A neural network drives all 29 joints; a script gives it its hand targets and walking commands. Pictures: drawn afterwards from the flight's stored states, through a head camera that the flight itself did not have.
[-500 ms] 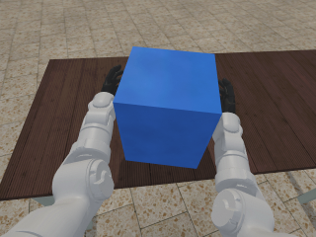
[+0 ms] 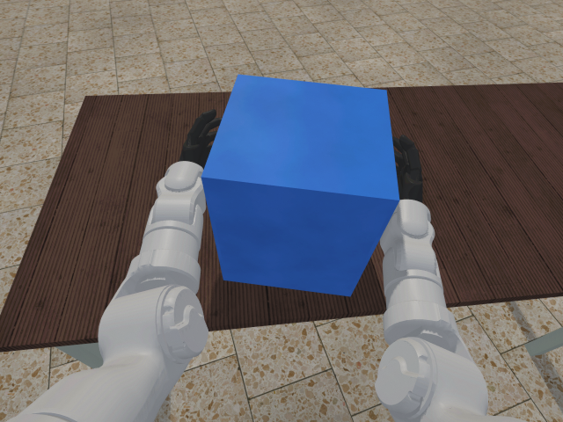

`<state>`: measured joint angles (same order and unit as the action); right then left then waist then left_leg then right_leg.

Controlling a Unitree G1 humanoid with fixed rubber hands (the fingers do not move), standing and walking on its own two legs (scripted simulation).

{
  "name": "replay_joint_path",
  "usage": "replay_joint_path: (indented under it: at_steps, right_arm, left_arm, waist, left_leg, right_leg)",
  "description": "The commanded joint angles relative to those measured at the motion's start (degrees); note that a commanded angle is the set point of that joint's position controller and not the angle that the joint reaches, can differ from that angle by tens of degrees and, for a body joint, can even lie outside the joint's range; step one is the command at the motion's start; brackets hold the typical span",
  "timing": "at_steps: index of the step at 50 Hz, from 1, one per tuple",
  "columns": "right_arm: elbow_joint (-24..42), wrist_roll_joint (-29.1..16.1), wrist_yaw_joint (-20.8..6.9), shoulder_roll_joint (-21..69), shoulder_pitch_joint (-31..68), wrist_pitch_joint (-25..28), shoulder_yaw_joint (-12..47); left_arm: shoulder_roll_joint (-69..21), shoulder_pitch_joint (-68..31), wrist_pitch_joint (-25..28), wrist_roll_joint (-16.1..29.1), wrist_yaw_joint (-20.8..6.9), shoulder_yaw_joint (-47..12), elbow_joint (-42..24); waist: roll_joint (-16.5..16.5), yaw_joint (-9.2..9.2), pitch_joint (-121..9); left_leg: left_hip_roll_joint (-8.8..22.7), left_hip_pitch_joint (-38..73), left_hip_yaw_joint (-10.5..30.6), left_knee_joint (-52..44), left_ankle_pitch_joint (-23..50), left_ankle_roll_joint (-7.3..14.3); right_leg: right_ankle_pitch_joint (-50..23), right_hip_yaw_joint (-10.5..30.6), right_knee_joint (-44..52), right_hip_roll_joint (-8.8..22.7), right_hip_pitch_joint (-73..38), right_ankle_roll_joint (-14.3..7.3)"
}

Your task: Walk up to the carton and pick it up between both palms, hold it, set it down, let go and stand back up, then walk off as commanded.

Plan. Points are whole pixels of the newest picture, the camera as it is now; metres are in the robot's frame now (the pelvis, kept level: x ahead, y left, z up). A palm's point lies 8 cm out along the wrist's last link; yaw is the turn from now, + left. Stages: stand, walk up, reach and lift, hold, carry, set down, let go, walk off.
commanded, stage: set down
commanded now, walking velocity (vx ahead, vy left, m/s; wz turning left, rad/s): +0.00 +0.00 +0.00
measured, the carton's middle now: (298, 193) +0.42 -0.04 +0.07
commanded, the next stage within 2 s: none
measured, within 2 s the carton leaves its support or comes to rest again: neither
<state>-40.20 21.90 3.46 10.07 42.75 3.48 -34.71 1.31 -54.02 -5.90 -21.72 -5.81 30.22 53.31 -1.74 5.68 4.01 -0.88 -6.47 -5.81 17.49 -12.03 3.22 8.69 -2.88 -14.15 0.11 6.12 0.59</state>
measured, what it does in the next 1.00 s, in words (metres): stands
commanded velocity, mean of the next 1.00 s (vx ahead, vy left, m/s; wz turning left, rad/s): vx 0.00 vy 0.00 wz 0.00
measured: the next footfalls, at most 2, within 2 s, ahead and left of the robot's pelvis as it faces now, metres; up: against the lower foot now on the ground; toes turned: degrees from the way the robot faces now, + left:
none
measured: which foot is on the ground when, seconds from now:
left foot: down 0.00-1.00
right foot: down 0.00-1.00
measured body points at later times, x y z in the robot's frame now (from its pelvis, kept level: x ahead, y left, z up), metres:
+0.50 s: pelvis +0.00 +0.00 +0.00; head +0.05 +0.02 +0.44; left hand +0.47 +0.11 +0.09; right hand +0.40 -0.19 +0.09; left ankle -0.03 +0.07 -0.75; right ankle -0.02 -0.12 -0.75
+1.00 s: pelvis -0.03 +0.00 -0.01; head +0.01 +0.03 +0.44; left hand +0.45 +0.16 +0.09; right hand +0.39 -0.22 +0.10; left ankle -0.03 +0.08 -0.75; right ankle -0.01 -0.12 -0.75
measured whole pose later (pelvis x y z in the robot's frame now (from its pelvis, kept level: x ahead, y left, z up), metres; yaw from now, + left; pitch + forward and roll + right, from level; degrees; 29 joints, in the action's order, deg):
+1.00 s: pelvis -0.03 +0.00 -0.01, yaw -1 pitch +8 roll -2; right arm -57.7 -16.1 12.1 -8.2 47.2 1.3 -2.6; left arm 19.0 -54.8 -2.5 8.1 -1.1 -1.9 67.1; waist -1.7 6.9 -4.7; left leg 0.8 -21.7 -2.7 27.6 -13.8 1.8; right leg 8.0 -2.9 -19.4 -1.7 19.3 -0.4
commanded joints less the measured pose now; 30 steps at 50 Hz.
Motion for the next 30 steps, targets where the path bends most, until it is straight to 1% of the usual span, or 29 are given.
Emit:
replay_joint_path:
  at_steps: [1,2,3,4,5,6,7,8,9,10,11,12,13,14,15,16,17,18,20,21,22,23,24,25,26,27,28,29,30]
  right_arm:
    - [0.89,2.01,-6.69,22.15,25.06,0.34,15.2]
    - [0.7,2.07,-6.66,20.07,23.55,1.15,15.48]
    - [-1.84,2.07,-6.36,18.5,21.19,0.66,13.93]
    - [0.13,3.03,-6.67,24.0,23.71,0.4,14.3]
    - [-1.5,1.25,-6.52,14.66,22.18,0.7,13.94]
    - [-2.72,1.6,-6.45,15.71,20.99,1.2,14.3]
    - [-1.29,2.37,-5.97,16.31,20.27,0.78,13.07]
    - [-1.03,3.65,-6.38,18.78,21.15,0.38,12.19]
    - [-1.07,4.27,-6.41,20.52,22.79,-0.11,12.12]
    - [-2.65,3.93,-6.44,17.97,21.39,-0.15,10.49]
    - [-1.52,2.27,-6.53,16.76,20.18,0.42,11.93]
    - [-3.81,3.05,-6.86,19.97,18.52,0.66,12.59]
    - [-2.68,3.72,-7.0,18.7,18.94,-0.54,11.44]
    - [-2.1,3.96,-6.69,17.29,18.06,-0.59,10.58]
    - [-2.82,3.43,-6.37,13.97,18.68,0.21,10.28]
    - [-3.73,3.57,-6.09,15.9,19.51,0.14,10.55]
    - [-1.67,2.42,-5.79,12.88,17.46,-0.01,10.66]
    - [-2.78,2.07,-5.46,10.12,16.04,-0.28,10.75]
    - [-2.03,-1.3,-3.93,2.71,17.79,0.22,11.78]
    - [-2.1,-1.98,-2.5,1.06,16.66,1.16,11.88]
    - [0.2,-5.13,-1.16,-4.14,18.13,2.49,13.49]
    - [-1.79,-6.56,0.25,-3.34,19.43,2.51,13.81]
    - [-2.13,-8.67,1.63,-8.14,19.19,3.16,15.16]
    - [-4.53,-13.52,2.9,-13.75,19.68,3.4,17.5]
    - [-9.47,-13.25,3.34,-9.56,21.35,3.05,17.33]
    - [-8.81,-16.69,4.46,-15.88,23.04,3.14,17.98]
    - [-4.46,-19.25,5.41,-16.27,23.46,4.39,19.48]
    - [-3.83,-20.73,6.03,-14.81,27.57,4.78,19.5]
    - [-3.04,-23.28,6.42,-15.7,32.0,4.7,21.1]
  left_arm:
    - [-20.68,-21.49,0.9,-2.54,-5.94,-8.69,-1.39]
    - [-21.03,-20.3,0.67,-2.81,-5.27,-9.9,-3.31]
    - [-20.76,-19.57,0.78,-2.5,-5.33,-9.63,-3.08]
    - [-23.99,-20.66,0.85,-2.23,-5.88,-9.48,-3.33]
    - [-16.51,-17.52,-0.25,-1.46,-5.3,-7.24,-0.74]
    - [-17.79,-19.4,0.74,-1.35,-4.55,-9.87,-4.07]
    - [-17.58,-19.98,0.81,-2.12,-4.48,-8.25,-4.45]
    - [-20.32,-21.17,0.56,-2.86,-4.91,-9.12,-4.05]
    - [-19.17,-21.97,0.78,-2.73,-5.23,-8.15,-3.6]
    - [-19.89,-20.66,0.36,-2.54,-5.08,-8.13,-3.93]
    - [-18.98,-19.73,0.38,-3.73,-4.8,-7.81,-4.2]
    - [-21.74,-17.07,-0.07,-4.07,-5.03,-8.81,-4.13]
    - [-19.16,-19.04,-0.26,-4.29,-5.13,-6.8,-4.3]
    - [-18.59,-18.37,-0.61,-4.81,-5.18,-6.13,-2.98]
    - [-16.13,-19.03,-0.04,-3.35,-4.31,-7.91,-5.73]
    - [-16.44,-19.0,0.05,-3.5,-3.99,-7.23,-5.31]
    - [-14.09,-19.43,0.32,-4.21,-3.89,-6.9,-5.02]
    - [-11.45,-17.93,0.55,-3.45,-3.09,-6.23,-4.95]
    - [-3.55,-18.55,1.15,-1.83,-1.43,-4.74,-2.21]
    - [-2.48,-19.2,2.48,-0.92,0.03,-7.24,-5.3]
    - [1.7,-18.3,3.19,1.3,1.94,-8.68,-4.6]
    - [3.53,-21.2,3.78,4.41,2.55,-11.38,-4.41]
    - [6.37,-22.41,4.87,7.35,4.18,-13.03,-5.57]
    - [12.26,-23.36,5.56,10.67,5.89,-15.62,-4.98]
    - [9.71,-25.23,5.82,12.5,6.48,-16.64,-2.22]
    - [15.67,-27.92,6.14,15.4,7.84,-18.38,0.0]
    - [15.83,-29.07,8.11,18.13,9.02,-19.97,-3.2]
    - [17.56,-32.36,9.45,18.86,9.43,-20.21,-1.81]
    - [17.58,-34.67,9.95,21.93,9.82,-22.69,1.23]
  waist:
    - [2.17,-0.94,-22.25]
    - [4.14,-0.16,-24.44]
    - [3.57,0.38,-22.73]
    - [2.93,-0.25,-21.98]
    - [4.41,-0.32,-21.38]
    - [4.2,0.45,-23.2]
    - [3.77,-0.64,-23.16]
    - [2.84,0.08,-20.91]
    - [2.12,-0.69,-19.44]
    - [3.25,1.12,-19.15]
    - [4.41,-0.02,-19.24]
    - [5.47,0.52,-17.79]
    - [3.53,0.16,-16.88]
    - [3.57,-0.37,-16.39]
    - [4.27,0.58,-19.63]
    - [3.68,0.12,-15.73]
    - [3.15,-0.61,-18.52]
    - [2.66,-0.3,-19.63]
    - [1.72,-1.06,-23.36]
    - [3.65,0.08,-23.28]
    - [3.93,-0.65,-26.54]
    - [5.03,0.26,-26.84]
    - [4.43,1.37,-29.08]
    - [6.82,1.59,-35.28]
    - [7.26,2.07,-33.43]
    - [6.7,1.8,-38.31]
    - [6.45,1.36,-46.67]
    - [7.76,-0.2,-51.24]
    - [7.57,1.06,-56.49]
  left_leg:
    - [0.44,2.55,-0.43,-1.97,14.97,-3.55]
    - [1.27,5.52,0.6,-1.0,19.84,-4.66]
    - [1.07,6.24,0.16,-0.26,21.12,-4.96]
    - [1.12,5.86,-0.36,-0.77,18.46,-4.52]
    - [1.36,8.2,-0.35,-0.59,20.29,-5.05]
    - [2.18,10.69,0.89,-0.31,25.03,-4.95]
    - [1.48,8.66,-0.87,-0.1,23.69,-5.1]
    - [1.28,6.81,-0.27,-0.78,20.32,-4.71]
    - [1.58,6.08,-0.51,-1.11,20.09,-3.93]
    - [1.44,8.95,-0.11,-0.71,20.4,-4.55]
    - [1.51,10.54,-0.17,0.26,23.72,-4.83]
    - [2.16,11.84,0.85,0.19,26.25,-5.03]
    - [1.45,9.41,-0.34,-0.63,21.26,-4.35]
    - [1.04,7.53,-1.01,-1.57,17.72,-4.02]
    - [1.89,11.27,0.15,-0.99,23.66,-4.58]
    - [1.77,9.88,-0.21,-0.8,23.75,-4.22]
    - [1.17,7.57,-0.97,-0.16,19.85,-3.93]
    - [0.85,4.97,-1.03,-0.36,18.13,-3.97]
    - [1.11,7.09,0.02,-0.13,17.78,-3.19]
    - [1.45,8.9,0.06,0.4,20.04,-4.12]
    - [1.24,8.46,0.59,2.0,22.13,-4.48]
    - [1.45,6.2,0.27,1.78,21.0,-4.84]
    - [1.26,4.96,0.95,3.19,22.48,-5.09]
    - [2.32,6.89,1.57,5.19,28.89,-5.96]
    - [2.31,4.58,2.27,6.14,25.9,-6.07]
    - [1.92,1.17,2.09,6.14,22.35,-6.18]
    - [1.86,1.14,1.99,7.85,24.48,-6.75]
    - [1.73,-1.85,1.57,9.54,25.46,-6.81]
    - [2.5,-0.9,2.72,11.75,29.5,-7.09]
  right_leg:
    - [-23.65,-1.22,-4.33,-0.13,-13.87,2.9]
    - [-23.59,-2.3,-3.97,-0.99,-12.42,2.65]
    - [-23.6,-1.9,-3.3,-1.42,-10.23,2.26]
    - [-20.92,-1.4,-3.04,-1.35,-10.73,2.41]
    - [-19.52,-1.83,-2.9,-1.78,-9.33,1.68]
    - [-17.86,-2.56,-3.08,-2.13,-6.39,2.13]
    - [-19.49,-2.2,-2.63,-1.98,-8.77,1.92]
    - [-18.05,-2.0,-2.24,-1.72,-9.91,2.02]
    - [-17.14,-2.27,-2.37,-1.49,-9.46,2.44]
    - [-15.04,-3.28,-1.99,-2.11,-6.93,1.81]
    - [-16.56,-2.81,-1.95,-1.73,-6.49,2.21]
    - [-13.79,-2.83,-2.08,-2.01,-4.31,1.9]
    - [-15.42,-2.62,-1.7,-1.68,-6.78,1.59]
    - [-15.31,-2.19,-1.67,-1.38,-8.89,2.0]
    - [-13.17,-3.05,-2.36,-2.27,-5.03,2.34]
    - [-12.84,-2.69,-2.44,-1.73,-3.86,2.2]
    - [-15.69,-2.23,-2.34,-1.33,-6.72,1.84]
    - [-19.15,-2.39,-2.83,-1.23,-9.08,2.25]
    - [-18.37,-1.68,-2.58,-1.13,-8.36,2.24]
    - [-17.63,-2.77,-2.91,-1.67,-6.41,2.53]
    - [-19.96,-2.37,-3.36,-1.69,-6.16,2.24]
    - [-20.94,-1.91,-3.35,-1.7,-6.32,2.61]
    - [-24.53,-1.56,-4.46,-2.02,-6.98,2.45]
    - [-27.38,-1.35,-5.69,-2.53,-5.62,1.58]
    - [-24.03,-1.02,-5.36,-2.21,-1.7,1.76]
    - [-25.15,-1.19,-6.22,-2.8,-1.76,0.82]
    - [-29.3,-0.94,-7.53,-2.61,-3.72,0.64]
    - [-29.77,0.06,-9.34,-2.22,-3.99,0.59]
    - [-33.83,0.03,-10.61,-2.06,-0.68,0.02]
